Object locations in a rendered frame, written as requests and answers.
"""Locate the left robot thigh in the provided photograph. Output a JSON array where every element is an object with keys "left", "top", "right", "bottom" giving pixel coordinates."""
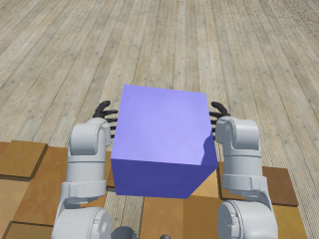
[{"left": 111, "top": 226, "right": 138, "bottom": 239}]

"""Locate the carton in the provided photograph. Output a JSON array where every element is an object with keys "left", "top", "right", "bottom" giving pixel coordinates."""
[{"left": 111, "top": 84, "right": 218, "bottom": 199}]

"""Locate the robot right upper arm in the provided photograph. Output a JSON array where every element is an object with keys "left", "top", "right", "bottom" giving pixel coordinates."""
[{"left": 216, "top": 199, "right": 278, "bottom": 239}]

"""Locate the robot left forearm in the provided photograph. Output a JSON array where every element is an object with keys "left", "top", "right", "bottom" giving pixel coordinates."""
[{"left": 51, "top": 118, "right": 112, "bottom": 239}]

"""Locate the robot left upper arm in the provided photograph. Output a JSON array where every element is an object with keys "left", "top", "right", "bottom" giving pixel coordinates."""
[{"left": 52, "top": 206, "right": 112, "bottom": 239}]

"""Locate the right robot hand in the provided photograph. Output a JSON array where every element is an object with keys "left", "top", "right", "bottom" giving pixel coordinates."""
[{"left": 209, "top": 102, "right": 230, "bottom": 140}]

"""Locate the robot right forearm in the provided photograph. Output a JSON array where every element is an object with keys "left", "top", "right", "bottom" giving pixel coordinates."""
[{"left": 214, "top": 116, "right": 278, "bottom": 237}]

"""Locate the left robot hand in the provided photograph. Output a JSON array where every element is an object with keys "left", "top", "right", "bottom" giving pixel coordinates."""
[{"left": 93, "top": 101, "right": 119, "bottom": 138}]

